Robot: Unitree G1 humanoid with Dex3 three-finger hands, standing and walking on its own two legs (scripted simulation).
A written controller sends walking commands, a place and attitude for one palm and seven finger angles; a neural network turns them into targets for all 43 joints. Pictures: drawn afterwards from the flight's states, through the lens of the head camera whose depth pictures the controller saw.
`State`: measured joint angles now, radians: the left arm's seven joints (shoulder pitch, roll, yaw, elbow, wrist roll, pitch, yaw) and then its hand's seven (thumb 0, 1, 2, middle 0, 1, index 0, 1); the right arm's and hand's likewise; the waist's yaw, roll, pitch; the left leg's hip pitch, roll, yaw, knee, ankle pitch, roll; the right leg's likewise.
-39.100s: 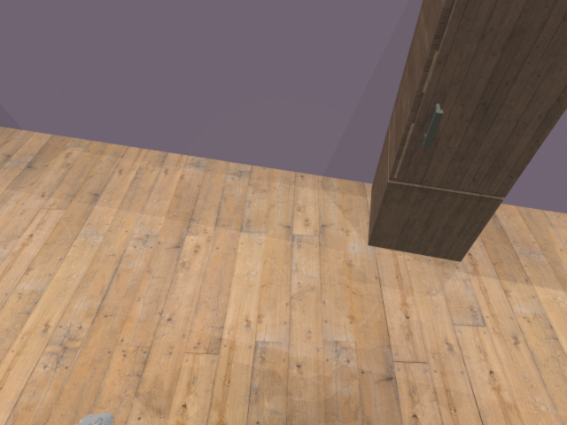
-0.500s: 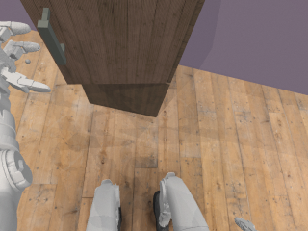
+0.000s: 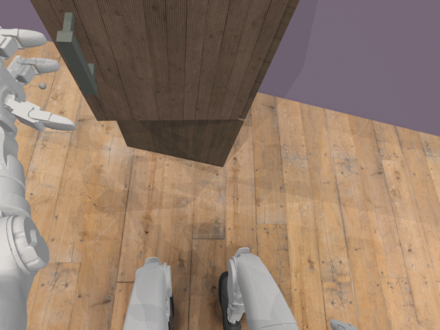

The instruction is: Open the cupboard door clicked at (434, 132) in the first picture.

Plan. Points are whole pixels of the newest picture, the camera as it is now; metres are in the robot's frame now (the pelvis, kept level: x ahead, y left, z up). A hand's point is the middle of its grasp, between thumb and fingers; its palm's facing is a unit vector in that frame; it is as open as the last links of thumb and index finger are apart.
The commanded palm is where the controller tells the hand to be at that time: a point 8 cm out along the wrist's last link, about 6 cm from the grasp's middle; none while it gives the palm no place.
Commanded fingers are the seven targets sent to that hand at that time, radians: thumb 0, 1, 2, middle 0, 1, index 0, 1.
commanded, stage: move the hooked fingers beside the handle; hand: left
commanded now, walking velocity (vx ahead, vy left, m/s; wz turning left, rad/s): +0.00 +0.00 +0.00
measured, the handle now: (80, 57) +0.56 +0.20 +0.05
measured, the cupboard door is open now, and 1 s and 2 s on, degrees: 16 16 16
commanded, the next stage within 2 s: slide the fingers in behind the handle in 0.34 s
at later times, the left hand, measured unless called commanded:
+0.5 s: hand (42, 89) +0.50 +0.25 +0.04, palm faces +0.03 -1.00 -0.03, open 14.0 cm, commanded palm +0.49 +0.27 +0.04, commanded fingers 0.00 -0.50 0.30 -0.30 -1.20 -0.30 -1.20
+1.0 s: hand (70, 88) +0.50 +0.22 +0.04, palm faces +0.02 -1.00 -0.02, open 14.0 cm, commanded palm +0.48 +0.25 +0.04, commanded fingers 0.00 -0.50 0.30 -0.30 -1.20 -0.30 -1.20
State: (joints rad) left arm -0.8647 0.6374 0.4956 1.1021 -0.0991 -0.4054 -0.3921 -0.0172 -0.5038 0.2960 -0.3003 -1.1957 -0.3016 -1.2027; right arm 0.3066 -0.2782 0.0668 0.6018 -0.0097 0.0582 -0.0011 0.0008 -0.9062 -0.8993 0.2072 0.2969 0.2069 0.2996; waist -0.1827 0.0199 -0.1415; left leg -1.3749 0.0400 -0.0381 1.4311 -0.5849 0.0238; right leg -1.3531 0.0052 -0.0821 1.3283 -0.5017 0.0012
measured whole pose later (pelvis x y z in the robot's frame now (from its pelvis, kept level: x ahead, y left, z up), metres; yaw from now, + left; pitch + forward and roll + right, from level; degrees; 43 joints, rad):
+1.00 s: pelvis +0.00 +0.00 +0.00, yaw +0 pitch +29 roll -4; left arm -0.82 0.53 0.44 1.06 -0.10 -0.45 -0.31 -0.02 -0.50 0.30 -0.30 -1.20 -0.30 -1.21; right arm 0.30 -0.27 0.05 0.60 -0.01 0.07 0.01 0.00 -0.91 -0.90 0.21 0.30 0.21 0.30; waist -0.18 0.02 -0.15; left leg -1.34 0.04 -0.03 1.41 -0.59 0.02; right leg -1.33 0.01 -0.07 1.32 -0.51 0.00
